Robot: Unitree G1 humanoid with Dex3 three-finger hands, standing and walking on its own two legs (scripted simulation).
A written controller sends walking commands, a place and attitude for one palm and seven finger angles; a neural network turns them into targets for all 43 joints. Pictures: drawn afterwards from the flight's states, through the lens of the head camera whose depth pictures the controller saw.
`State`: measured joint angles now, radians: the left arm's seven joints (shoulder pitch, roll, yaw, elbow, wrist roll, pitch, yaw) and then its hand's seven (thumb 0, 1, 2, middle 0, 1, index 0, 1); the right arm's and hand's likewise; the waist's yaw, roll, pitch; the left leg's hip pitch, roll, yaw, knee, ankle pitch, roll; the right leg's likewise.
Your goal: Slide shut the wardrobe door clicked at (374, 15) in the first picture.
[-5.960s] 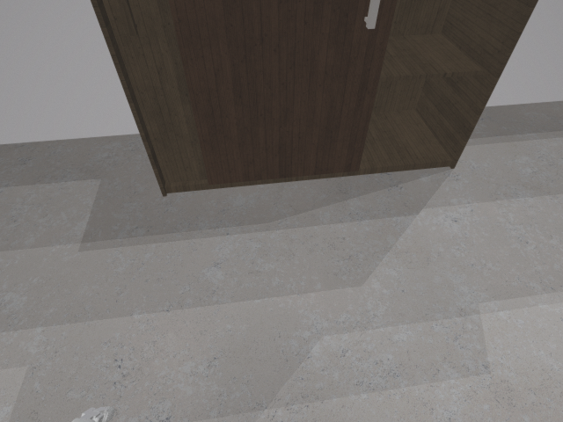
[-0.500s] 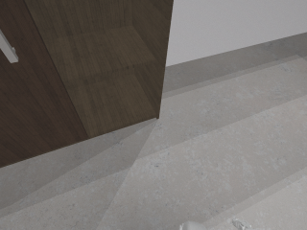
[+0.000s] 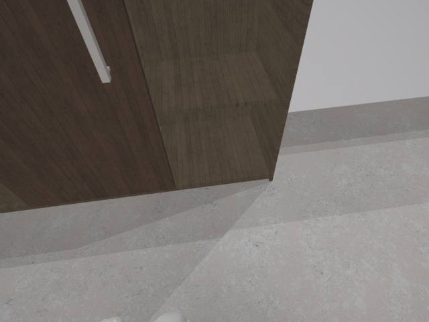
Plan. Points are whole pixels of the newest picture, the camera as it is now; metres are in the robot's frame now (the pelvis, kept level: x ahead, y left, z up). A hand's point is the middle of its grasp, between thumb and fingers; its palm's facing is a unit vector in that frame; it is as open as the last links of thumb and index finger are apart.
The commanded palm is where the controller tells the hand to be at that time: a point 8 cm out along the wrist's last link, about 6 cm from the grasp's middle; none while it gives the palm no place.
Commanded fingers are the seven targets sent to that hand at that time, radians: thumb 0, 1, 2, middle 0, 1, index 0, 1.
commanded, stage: turn to face it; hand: left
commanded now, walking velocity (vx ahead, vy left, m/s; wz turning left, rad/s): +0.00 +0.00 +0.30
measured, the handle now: (92, 37) +0.81 +0.39 +0.14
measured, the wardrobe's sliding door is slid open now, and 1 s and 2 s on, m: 0.54 0.54 0.54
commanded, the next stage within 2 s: take the last steps up to it in 0.18 s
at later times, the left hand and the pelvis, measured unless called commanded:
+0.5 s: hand out of the picture +0.00 +0.23 -0.16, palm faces +0.19 -0.95 -0.24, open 7.4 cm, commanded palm none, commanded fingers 0.00 0.90 0.90 -0.20 -0.30 -0.20 -0.30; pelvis -0.01 +0.03 +0.00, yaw +8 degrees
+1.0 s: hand out of the picture -0.04 +0.22 -0.18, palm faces +0.35 -0.92 -0.15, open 7.4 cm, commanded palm none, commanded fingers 0.00 0.90 0.90 -0.20 -0.30 -0.20 -0.30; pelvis +0.12 +0.11 -0.02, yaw +13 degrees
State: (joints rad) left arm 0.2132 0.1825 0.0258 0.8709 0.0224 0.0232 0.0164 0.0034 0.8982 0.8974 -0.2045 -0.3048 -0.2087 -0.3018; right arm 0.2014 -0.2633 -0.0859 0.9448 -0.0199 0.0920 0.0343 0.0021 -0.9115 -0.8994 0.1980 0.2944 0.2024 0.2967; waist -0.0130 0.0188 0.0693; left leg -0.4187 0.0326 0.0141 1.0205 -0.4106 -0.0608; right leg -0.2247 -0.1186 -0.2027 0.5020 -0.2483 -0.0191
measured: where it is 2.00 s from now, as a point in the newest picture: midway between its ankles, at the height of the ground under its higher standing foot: (186, 291)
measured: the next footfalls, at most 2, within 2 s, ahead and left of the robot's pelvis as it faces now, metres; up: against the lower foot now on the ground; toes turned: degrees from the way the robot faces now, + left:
left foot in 0.16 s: +0.01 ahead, +0.15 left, +0.00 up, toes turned +9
right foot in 0.54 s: +0.05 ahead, -0.08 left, +0.00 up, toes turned +3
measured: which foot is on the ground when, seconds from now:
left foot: up 0.00-0.14, down 0.16-0.54, up 0.56-0.98, down 1.00-1.00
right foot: down 0.00-0.16, up 0.18-0.52, down 0.54-1.00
